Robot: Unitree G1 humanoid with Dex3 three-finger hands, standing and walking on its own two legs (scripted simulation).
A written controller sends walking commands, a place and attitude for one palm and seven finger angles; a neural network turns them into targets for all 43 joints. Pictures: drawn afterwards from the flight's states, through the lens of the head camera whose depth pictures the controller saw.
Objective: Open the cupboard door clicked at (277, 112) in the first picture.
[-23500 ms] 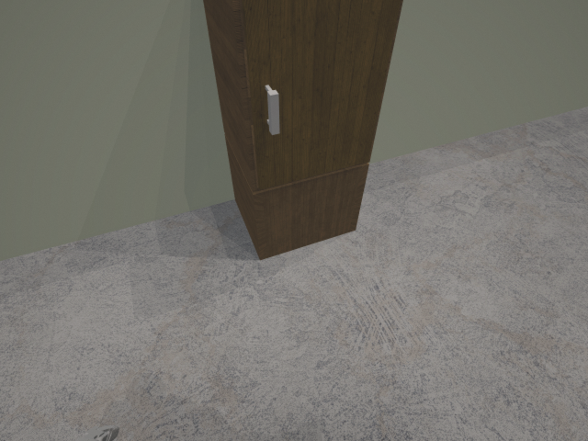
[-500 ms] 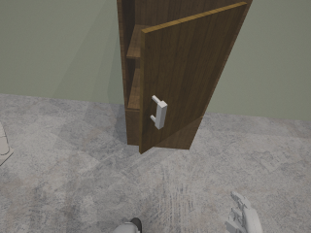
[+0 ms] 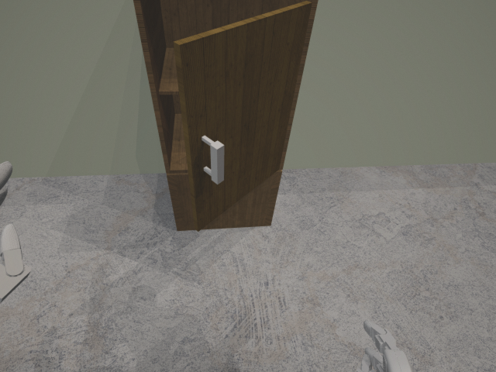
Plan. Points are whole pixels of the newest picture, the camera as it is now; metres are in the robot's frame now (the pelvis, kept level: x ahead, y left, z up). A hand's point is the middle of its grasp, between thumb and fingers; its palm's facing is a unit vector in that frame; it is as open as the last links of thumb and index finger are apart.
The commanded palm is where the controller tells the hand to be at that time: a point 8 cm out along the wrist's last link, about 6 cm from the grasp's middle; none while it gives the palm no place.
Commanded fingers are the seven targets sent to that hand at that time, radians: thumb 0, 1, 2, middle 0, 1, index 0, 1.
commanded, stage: stop stepping back and stand still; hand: left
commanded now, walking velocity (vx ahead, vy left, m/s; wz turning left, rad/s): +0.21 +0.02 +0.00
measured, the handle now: (211, 159) +0.61 +0.09 -0.04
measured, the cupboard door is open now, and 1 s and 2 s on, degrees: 41 41 41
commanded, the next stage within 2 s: let the arm hang, fingers relaxed in 0.44 s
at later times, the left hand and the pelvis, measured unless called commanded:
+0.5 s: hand out of the picture +0.16 +0.27 +0.16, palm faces +0.45 -0.76 -0.47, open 7.4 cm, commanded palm +0.11 +0.31 +0.18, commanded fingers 0.00 0.90 0.90 -0.20 -0.30 -0.20 -0.30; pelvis -0.03 +0.00 -0.01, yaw +1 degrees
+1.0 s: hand out of the picture -0.03 +0.21 -0.17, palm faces +0.07 -0.97 -0.21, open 7.1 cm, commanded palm none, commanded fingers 0.00 0.90 0.90 -0.20 -0.30 -0.20 -0.30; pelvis -0.03 +0.01 +0.00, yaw +3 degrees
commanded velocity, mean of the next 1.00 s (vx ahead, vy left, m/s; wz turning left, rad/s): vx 0.04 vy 0.00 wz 0.00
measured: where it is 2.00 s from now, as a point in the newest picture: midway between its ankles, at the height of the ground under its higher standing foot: outside the picture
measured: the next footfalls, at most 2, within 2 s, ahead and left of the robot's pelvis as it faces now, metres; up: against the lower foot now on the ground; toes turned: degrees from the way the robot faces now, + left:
left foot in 0.24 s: +0.03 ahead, +0.14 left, +0.00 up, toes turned +2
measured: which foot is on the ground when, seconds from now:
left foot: down 0.00-0.02, up 0.04-0.22, down 0.24-1.00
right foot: down 0.00-1.00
